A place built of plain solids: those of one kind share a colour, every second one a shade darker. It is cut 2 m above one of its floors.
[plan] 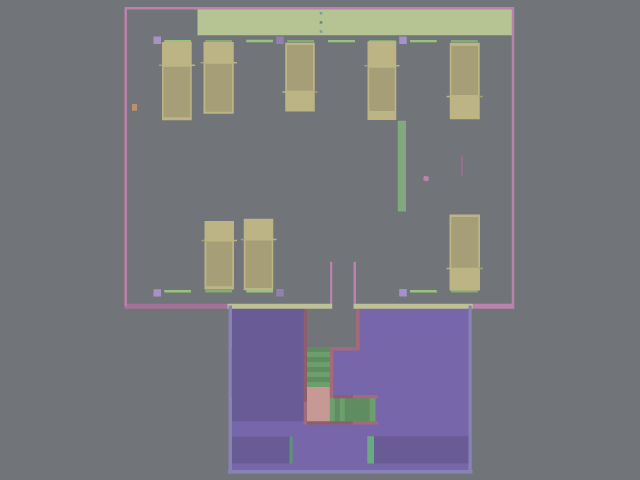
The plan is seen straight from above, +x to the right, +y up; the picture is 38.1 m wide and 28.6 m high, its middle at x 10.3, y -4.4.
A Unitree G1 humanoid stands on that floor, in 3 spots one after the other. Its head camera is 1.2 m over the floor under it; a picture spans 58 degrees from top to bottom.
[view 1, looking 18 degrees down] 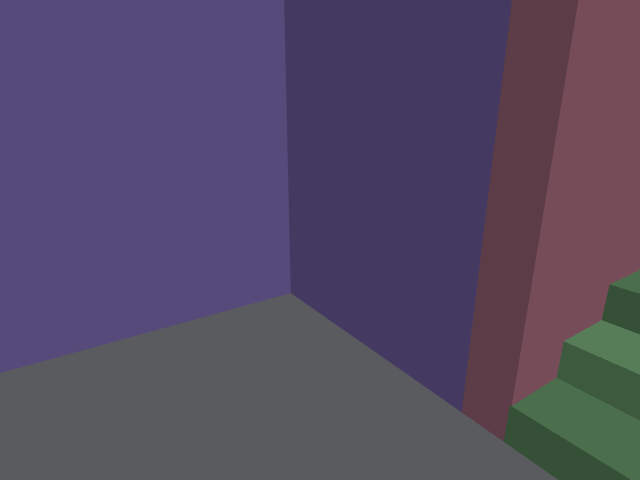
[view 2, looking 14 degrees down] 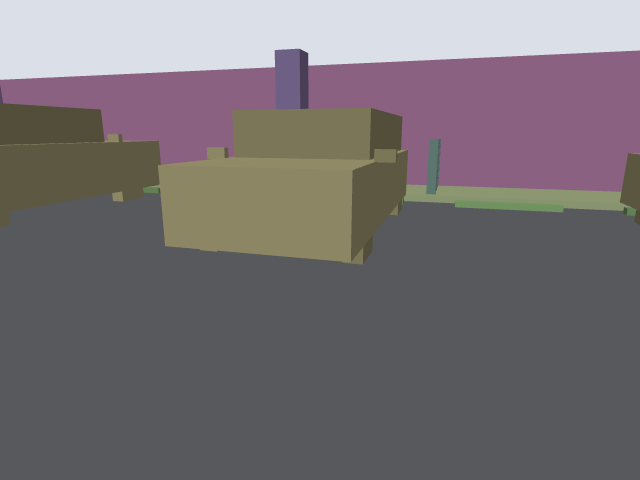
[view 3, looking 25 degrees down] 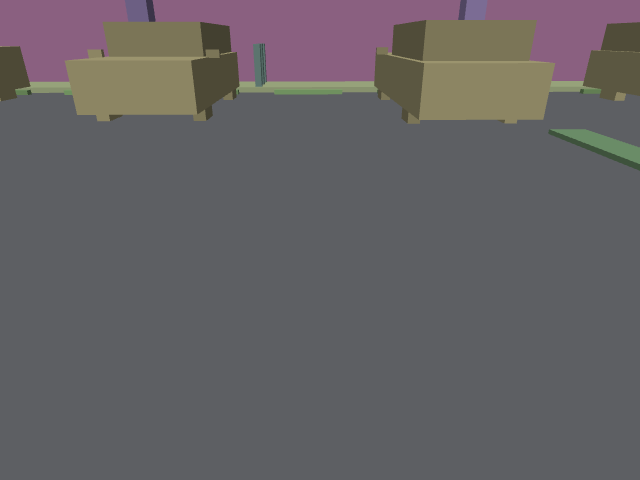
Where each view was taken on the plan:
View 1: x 10.21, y -9.50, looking -34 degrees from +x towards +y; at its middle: paving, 2.41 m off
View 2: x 10.72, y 0.00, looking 107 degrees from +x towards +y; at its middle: car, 3.52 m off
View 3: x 11.67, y -3.30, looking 89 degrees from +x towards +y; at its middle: ground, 2.84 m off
